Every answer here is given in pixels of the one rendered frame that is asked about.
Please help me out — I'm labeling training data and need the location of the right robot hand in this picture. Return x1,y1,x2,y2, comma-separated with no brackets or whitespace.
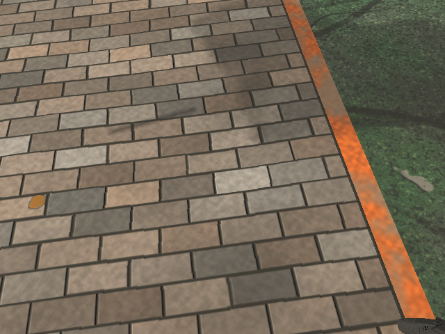
397,317,445,334

